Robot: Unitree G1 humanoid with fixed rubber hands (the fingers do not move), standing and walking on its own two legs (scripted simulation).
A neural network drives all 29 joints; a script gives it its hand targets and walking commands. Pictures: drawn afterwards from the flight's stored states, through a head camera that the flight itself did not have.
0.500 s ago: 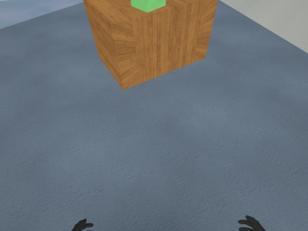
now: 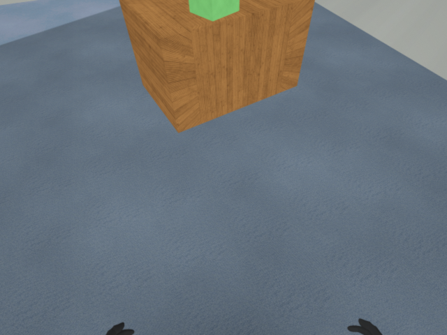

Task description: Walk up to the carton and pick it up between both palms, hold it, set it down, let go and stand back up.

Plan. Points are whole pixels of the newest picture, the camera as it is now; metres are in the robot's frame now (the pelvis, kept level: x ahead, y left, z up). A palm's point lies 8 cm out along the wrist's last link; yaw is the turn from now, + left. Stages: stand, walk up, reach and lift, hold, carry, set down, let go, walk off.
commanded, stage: stand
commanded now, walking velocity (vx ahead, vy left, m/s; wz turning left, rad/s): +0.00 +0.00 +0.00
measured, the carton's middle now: out of the picture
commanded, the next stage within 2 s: walk up in 0.60 s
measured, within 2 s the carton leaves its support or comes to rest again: neither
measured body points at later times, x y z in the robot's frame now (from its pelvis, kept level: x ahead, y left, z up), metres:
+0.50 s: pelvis +0.00 +0.00 +0.00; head +0.01 +0.00 +0.45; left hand +0.09 +0.25 -0.12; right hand +0.09 -0.25 -0.11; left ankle +0.01 +0.12 -0.73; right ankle +0.02 -0.13 -0.73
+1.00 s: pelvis +0.03 -0.02 +0.00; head +0.02 -0.01 +0.45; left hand +0.11 +0.26 -0.11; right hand +0.07 -0.30 -0.12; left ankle +0.01 +0.12 -0.73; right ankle +0.04 -0.13 -0.73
